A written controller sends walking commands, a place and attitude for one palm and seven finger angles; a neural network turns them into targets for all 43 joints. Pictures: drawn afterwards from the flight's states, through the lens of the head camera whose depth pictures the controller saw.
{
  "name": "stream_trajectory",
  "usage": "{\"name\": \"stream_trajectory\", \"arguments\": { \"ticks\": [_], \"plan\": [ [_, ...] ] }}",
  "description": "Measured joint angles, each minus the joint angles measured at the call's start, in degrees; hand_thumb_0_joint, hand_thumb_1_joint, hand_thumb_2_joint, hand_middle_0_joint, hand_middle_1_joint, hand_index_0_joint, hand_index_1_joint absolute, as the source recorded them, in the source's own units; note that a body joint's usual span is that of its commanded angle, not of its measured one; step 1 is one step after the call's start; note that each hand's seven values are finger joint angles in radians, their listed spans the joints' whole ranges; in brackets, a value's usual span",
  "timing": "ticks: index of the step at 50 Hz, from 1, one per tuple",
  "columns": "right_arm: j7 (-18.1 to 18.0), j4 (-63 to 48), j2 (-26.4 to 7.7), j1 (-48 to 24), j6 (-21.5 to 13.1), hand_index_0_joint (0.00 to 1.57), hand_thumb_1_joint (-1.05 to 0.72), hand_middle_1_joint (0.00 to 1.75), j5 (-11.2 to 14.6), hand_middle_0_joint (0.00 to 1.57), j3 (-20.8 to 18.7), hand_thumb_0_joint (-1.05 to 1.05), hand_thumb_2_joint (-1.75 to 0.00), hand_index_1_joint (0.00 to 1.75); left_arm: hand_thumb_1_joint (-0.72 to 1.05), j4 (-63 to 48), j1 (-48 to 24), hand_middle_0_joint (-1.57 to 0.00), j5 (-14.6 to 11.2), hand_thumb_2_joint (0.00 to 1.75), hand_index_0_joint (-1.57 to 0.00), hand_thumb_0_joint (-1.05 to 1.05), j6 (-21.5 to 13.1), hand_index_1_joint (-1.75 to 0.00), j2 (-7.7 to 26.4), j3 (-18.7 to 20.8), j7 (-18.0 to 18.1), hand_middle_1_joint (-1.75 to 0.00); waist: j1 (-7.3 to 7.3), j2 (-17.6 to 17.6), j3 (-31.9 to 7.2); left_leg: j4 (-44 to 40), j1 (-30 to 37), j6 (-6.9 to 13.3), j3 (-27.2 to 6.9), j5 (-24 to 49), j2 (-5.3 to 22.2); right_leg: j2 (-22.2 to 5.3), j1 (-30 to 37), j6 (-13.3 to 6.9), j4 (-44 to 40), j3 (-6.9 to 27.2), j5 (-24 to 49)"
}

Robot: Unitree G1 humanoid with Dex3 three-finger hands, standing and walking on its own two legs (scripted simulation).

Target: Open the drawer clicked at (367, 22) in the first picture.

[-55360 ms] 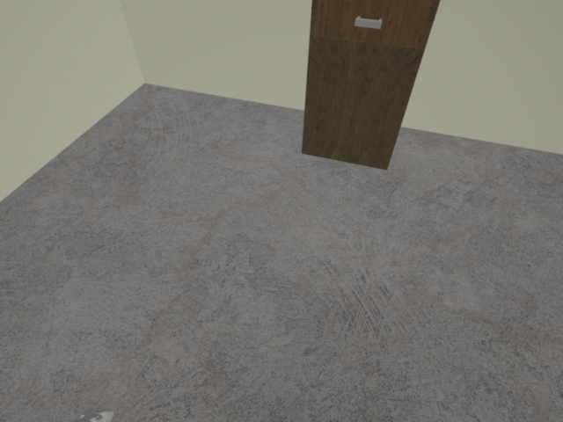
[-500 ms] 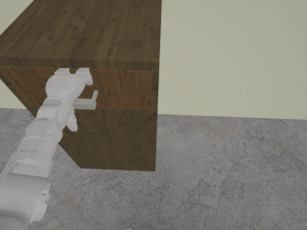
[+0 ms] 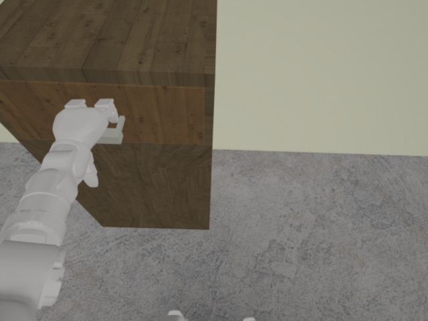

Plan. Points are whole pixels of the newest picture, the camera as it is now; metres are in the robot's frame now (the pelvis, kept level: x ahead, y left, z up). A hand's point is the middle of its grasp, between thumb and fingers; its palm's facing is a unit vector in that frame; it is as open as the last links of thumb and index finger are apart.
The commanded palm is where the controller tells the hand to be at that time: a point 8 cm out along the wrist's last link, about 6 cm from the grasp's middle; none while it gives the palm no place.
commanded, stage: lower the fingers behind the handle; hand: left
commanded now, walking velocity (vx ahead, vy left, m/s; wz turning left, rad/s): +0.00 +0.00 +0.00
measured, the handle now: (98, 127) +0.51 +0.25 +0.02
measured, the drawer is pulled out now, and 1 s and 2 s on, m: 0.00 0.00 0.00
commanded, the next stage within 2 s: lift the fingers back up to retry in 0.98 s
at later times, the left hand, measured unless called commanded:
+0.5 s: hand (94, 146) +0.46 +0.25 +0.02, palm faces -0.02 -0.02 -1.00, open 13.8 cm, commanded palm +0.44 +0.24 +0.06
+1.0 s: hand (94, 146) +0.46 +0.24 +0.02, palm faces -0.03 -0.01 -1.00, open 13.9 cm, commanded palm +0.44 +0.24 +0.06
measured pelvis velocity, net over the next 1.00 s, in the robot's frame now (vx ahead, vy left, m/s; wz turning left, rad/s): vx -0.03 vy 0.01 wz -0.01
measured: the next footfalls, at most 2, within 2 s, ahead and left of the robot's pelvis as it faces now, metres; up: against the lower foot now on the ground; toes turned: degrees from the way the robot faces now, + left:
none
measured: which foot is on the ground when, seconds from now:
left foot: down 0.00-1.00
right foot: down 0.00-1.00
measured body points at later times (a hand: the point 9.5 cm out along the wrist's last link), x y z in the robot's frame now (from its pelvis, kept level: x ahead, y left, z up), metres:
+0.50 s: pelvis +0.00 +0.01 -0.01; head +0.08 +0.02 +0.43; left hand +0.45 +0.24 +0.08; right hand +0.04 -0.26 -0.13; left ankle +0.01 +0.10 -0.70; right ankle -0.02 -0.12 -0.70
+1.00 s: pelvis -0.03 +0.01 -0.02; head +0.07 +0.02 +0.42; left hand +0.45 +0.24 +0.08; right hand -0.01 -0.26 -0.14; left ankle +0.01 +0.10 -0.70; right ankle -0.02 -0.12 -0.70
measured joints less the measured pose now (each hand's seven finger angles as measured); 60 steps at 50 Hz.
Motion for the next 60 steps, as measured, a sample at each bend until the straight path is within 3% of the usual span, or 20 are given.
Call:
{"name": "stream_trajectory", "arguments": {
  "ticks": [14, 30, 44, 60],
  "plan": [
    [0.5, 0.3, 0.5, 0.0, 0.2, 0.20, -0.90, 0.30, -0.6, 0.20, -0.1, 0.00, -0.90, 0.30, -0.49, -0.3, 1.1, -0.31, 0.8, 0.30, -0.32, 0.00, -0.6, -1.21, -0.2, 1.1, 2.6, -1.22, 0.13, 0.1, -1.1, 2.4, -2.9, 0.2, 0.3, -1.1, 0.3, 0.3, -2.8, 0.3, 1.9, 0.2, -0.7],
    [0.4, -0.9, 0.8, -0.4, 0.7, 0.20, -0.90, 0.30, -0.1, 0.20, 1.1, 0.00, -0.90, 0.30, -0.49, 3.7, -3.3, -0.30, 1.7, 0.30, -0.30, 0.00, 1.9, -1.24, -1.5, -1.7, 5.0, -1.24, 0.19, -0.2, -1.8, 4.5, -5.9, 0.6, 0.1, -1.1, -0.2, -0.1, -5.5, 0.7, 4.1, -0.1, -1.0],
    [-0.4, -1.4, 0.4, 1.1, 0.1, 0.20, -0.90, 0.30, 0.2, 0.20, 1.6, 0.00, -0.90, 0.30, -0.49, 5.4, -6.7, -0.29, 1.6, 0.30, -0.30, 0.00, 3.0, -1.24, 0.0, -2.0, 3.0, -1.25, -1.23, -0.3, -1.1, 6.4, -8.7, 0.7, -0.1, -0.4, 0.0, 0.1, -8.4, 0.8, 6.0, -0.4, -0.4],
    [-0.7, -0.5, 0.7, 2.2, -1.0, 0.20, -0.90, 0.30, 0.3, 0.20, 1.9, 0.00, -0.90, 0.30, -0.49, 4.5, -6.3, -0.29, 1.2, 0.30, -0.30, 0.00, 2.1, -1.22, 1.0, -0.9, 2.2, -1.26, -1.72, 0.1, -0.7, 6.4, -9.2, 1.0, 0.3, -0.1, 0.1, 0.2, -8.9, 1.2, 5.9, 0.1, 0.1]
  ]
}}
